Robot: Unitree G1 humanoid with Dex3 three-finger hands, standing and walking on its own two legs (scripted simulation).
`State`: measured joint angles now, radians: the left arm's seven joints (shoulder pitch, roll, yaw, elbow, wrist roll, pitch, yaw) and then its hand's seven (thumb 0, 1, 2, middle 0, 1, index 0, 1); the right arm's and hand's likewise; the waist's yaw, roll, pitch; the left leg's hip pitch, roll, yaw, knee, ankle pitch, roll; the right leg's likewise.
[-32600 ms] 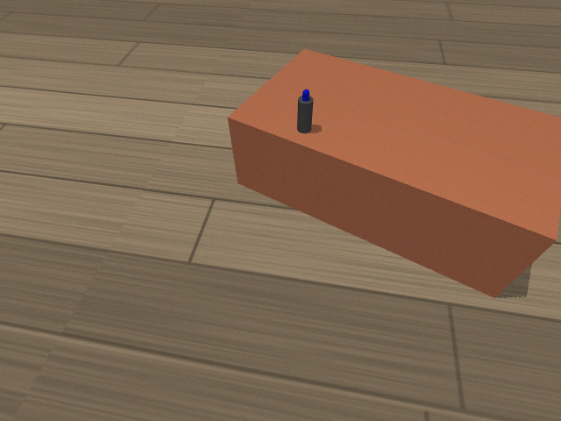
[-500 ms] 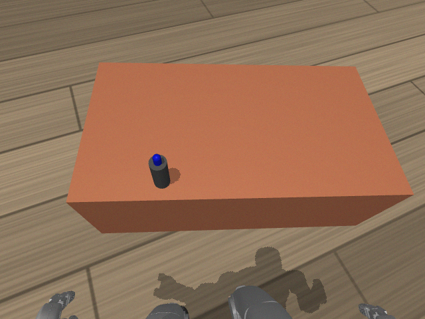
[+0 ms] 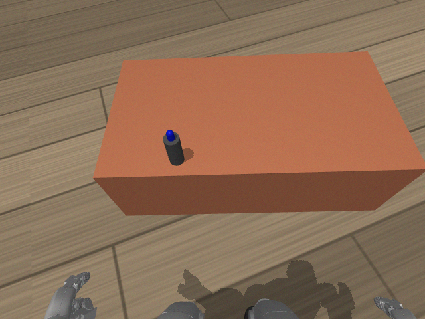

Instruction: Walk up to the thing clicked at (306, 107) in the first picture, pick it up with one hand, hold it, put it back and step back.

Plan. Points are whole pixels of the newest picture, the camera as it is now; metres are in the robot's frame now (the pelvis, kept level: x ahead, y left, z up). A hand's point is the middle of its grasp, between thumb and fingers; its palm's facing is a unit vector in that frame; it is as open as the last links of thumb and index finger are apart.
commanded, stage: step back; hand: left
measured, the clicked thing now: (173, 146) +0.64 +0.17 -0.29
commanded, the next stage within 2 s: none
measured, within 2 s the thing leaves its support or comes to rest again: neither
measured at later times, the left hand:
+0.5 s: hand out of the picture -0.06 +0.24 -0.15, palm faces -0.06 -0.91 -0.40, open 7.3 cm
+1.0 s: hand out of the picture -0.19 +0.24 -0.15, palm faces +0.01 -0.92 -0.38, open 7.3 cm
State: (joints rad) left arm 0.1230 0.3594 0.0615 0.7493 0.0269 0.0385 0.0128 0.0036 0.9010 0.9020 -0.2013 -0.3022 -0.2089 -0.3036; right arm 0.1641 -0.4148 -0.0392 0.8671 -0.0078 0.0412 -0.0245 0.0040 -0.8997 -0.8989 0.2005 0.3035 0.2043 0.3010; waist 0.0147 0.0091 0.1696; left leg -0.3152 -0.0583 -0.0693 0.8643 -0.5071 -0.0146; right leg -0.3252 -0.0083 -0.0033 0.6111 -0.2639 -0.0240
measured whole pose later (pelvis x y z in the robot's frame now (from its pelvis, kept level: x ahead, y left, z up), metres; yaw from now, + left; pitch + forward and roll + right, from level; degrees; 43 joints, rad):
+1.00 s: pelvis -0.30 -0.04 +0.00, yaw +0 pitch -2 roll -1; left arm 0.14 0.40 0.07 0.83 0.01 0.07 0.01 0.00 0.90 0.90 -0.20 -0.30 -0.21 -0.30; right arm 0.14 -0.37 -0.03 0.85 -0.04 0.04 -0.01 0.01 -0.90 -0.90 0.20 0.30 0.21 0.30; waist 0.01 -0.02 0.17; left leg -0.33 0.03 -0.01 0.59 -0.24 0.02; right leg -0.39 0.07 0.10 1.07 -0.54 0.02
